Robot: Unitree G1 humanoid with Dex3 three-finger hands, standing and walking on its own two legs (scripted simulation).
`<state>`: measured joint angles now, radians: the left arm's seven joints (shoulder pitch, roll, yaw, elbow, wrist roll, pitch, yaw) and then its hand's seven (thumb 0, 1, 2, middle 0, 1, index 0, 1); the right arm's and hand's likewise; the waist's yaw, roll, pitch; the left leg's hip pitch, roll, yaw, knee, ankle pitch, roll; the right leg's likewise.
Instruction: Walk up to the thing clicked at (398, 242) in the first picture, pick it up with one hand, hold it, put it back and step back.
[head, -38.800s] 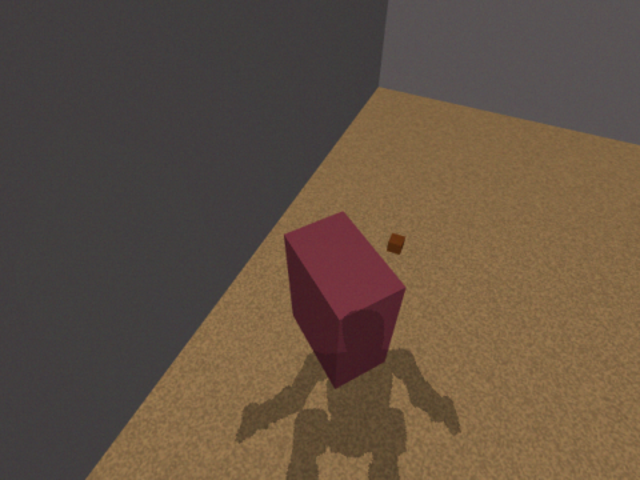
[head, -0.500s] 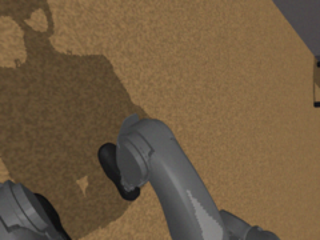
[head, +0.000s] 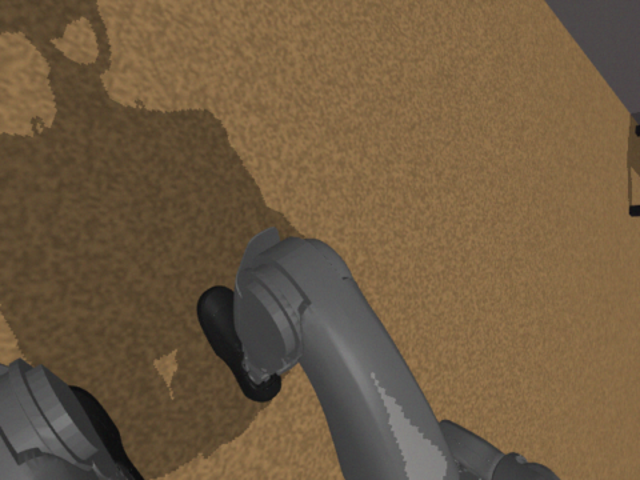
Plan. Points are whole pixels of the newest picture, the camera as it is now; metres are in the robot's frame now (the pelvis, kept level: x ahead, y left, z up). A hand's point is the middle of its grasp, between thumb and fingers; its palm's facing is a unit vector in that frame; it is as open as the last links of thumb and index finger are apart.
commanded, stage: settle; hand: left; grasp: from above
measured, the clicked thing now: out of the picture +0.44 +0.38 -0.30
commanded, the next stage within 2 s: lift in 0.74 s
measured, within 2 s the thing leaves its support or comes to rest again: leaves its support in 0.18 s
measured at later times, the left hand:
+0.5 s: hand out of the picture +0.43 +0.40 -0.20, palm faces -0.10 -0.42 -0.90, open 8.5 cm
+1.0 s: hand out of the picture +0.44 +0.38 -0.15, palm faces -0.10 -0.42 -0.90, open 8.5 cm
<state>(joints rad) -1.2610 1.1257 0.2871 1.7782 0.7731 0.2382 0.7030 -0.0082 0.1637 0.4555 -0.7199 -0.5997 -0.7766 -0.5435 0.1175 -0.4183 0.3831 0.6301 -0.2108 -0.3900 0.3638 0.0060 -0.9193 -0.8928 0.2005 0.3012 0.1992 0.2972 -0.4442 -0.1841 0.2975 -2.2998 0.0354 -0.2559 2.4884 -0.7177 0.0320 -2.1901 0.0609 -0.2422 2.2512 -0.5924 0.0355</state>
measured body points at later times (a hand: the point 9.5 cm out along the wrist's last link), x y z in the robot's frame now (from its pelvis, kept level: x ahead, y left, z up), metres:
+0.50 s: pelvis +0.01 +0.00 +0.01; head +0.28 +0.13 +0.35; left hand +0.43 +0.42 -0.15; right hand +0.07 -0.25 -0.05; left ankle +0.07 +0.12 -0.29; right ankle +0.13 -0.11 -0.29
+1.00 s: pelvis +0.01 -0.01 +0.01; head +0.26 +0.08 +0.37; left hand +0.44 +0.40 -0.10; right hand +0.06 -0.27 -0.08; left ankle +0.07 +0.12 -0.29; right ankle +0.13 -0.11 -0.29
